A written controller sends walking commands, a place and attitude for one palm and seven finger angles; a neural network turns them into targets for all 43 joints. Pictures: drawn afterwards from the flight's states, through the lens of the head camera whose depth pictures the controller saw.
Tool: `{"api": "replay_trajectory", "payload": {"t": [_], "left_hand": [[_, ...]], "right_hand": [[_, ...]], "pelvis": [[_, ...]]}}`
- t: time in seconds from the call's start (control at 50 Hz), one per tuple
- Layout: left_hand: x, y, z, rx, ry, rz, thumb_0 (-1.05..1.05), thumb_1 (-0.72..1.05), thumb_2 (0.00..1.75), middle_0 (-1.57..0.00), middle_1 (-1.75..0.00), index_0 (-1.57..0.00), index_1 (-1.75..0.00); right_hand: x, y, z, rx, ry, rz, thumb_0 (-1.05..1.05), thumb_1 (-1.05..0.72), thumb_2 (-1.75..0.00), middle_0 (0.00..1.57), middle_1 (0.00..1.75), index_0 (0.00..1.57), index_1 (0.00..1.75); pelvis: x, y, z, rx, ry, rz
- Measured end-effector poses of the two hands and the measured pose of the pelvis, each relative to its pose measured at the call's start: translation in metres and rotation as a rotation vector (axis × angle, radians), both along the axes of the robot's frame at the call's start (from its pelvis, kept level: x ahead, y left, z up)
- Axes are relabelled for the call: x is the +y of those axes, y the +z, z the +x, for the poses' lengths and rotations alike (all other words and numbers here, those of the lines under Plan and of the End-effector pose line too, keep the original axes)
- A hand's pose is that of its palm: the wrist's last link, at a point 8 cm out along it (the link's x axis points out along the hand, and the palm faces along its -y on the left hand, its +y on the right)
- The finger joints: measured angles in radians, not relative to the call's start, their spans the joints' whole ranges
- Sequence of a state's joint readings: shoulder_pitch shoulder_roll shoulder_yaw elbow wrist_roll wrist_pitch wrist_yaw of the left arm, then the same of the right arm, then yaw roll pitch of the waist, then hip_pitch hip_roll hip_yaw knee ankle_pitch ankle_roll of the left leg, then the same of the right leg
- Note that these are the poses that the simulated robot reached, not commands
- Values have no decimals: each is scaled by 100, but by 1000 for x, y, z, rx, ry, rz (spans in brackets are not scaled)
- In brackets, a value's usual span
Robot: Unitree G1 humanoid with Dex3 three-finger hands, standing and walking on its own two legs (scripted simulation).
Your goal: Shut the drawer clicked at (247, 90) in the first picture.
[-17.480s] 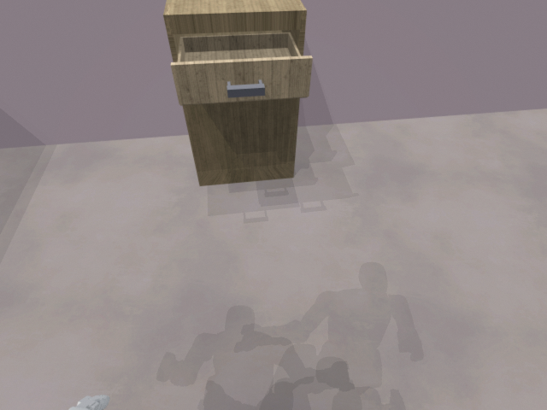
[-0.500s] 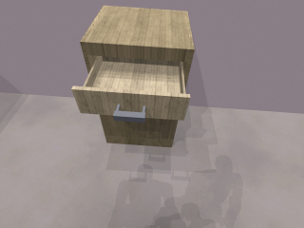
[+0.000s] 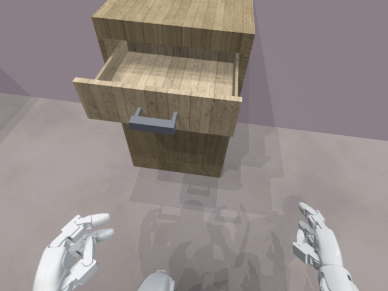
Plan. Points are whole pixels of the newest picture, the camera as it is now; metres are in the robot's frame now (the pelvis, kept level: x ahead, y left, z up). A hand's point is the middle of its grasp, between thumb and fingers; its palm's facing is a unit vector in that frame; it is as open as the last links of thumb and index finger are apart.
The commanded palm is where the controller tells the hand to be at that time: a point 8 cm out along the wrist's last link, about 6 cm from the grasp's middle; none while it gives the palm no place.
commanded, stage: raise the hand and make a fist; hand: left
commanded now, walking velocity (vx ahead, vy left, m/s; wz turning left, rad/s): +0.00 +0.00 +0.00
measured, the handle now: (154, 119) +0.54 +0.17 +0.00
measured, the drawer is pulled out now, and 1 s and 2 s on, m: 0.24 0.24 0.24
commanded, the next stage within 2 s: bring the fist close to the handle in 1.36 s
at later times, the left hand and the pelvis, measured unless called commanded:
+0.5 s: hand (118, 203) +0.26 +0.17 +0.07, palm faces -0.07 -1.00 -0.02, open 3.2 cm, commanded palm +0.25 +0.22 +0.08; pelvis +0.00 +0.03 +0.01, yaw -2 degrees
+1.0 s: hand (126, 160) +0.33 +0.17 +0.10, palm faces -0.04 -1.00 -0.01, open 3.3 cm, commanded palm +0.31 +0.22 +0.10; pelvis +0.00 +0.07 +0.03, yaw -2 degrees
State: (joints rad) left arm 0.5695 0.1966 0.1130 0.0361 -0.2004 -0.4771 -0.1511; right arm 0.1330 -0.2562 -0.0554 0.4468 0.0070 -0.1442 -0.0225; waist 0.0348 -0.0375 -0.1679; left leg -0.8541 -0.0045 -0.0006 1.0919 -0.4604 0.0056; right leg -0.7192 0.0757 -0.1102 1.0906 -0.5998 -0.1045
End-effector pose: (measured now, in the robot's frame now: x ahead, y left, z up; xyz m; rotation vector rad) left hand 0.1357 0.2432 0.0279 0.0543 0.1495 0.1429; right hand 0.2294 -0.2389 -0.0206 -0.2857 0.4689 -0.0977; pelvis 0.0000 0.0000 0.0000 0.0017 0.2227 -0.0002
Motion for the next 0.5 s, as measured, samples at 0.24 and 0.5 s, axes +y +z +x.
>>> {"api": "replay_trajectory", "payload": {"t": [0.24,0.5], "left_hand": [[-39,16,95,-43,-348,-62,1,91,90,-81,-96,-81,-96],[-18,42,104,-152,-212,-39,1,91,90,-106,-124,-107,-124]], "right_hand": [[28,-77,-75,306,-55,134,1,-90,-90,21,30,20,30],[-4,-51,-137,400,-204,19,2,-90,-90,20,30,20,29]], "pelvis": [[3,-3,-10,30,3,-7],[29,14,-3,21,-24,-16]]}}
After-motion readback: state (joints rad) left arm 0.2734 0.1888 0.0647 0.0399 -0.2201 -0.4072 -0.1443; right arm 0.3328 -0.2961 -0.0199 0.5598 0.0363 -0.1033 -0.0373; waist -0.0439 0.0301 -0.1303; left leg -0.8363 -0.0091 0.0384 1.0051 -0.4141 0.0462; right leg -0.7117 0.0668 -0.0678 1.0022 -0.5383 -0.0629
